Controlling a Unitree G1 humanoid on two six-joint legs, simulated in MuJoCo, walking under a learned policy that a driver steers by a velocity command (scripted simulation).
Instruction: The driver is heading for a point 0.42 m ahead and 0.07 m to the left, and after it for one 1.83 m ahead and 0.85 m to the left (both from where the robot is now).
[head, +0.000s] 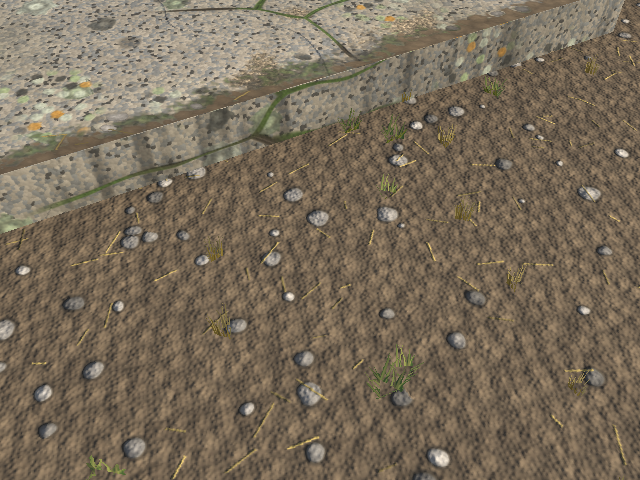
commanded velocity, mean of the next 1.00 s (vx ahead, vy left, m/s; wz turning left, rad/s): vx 0.28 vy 0.00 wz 0.20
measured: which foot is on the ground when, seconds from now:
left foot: down 0.00-0.04, up 0.06-0.44, down 0.46-0.96, up 0.98-1.00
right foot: down 0.00-0.48, up 0.50-0.94, down 0.96-1.00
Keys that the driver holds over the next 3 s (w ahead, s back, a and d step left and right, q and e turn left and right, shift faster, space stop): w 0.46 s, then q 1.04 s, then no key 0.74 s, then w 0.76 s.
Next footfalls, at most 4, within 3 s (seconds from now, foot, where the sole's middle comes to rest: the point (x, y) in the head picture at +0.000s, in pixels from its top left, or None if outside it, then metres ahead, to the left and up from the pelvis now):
0.46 left None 0.36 0.13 -0.77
0.96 right None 0.49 -0.06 -0.77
1.38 left None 0.35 0.17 -0.77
1.84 right None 0.50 -0.02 -0.77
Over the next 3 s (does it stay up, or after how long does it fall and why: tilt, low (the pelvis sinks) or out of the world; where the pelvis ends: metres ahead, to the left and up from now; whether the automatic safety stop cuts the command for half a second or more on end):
stays up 0.61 0.22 -0.02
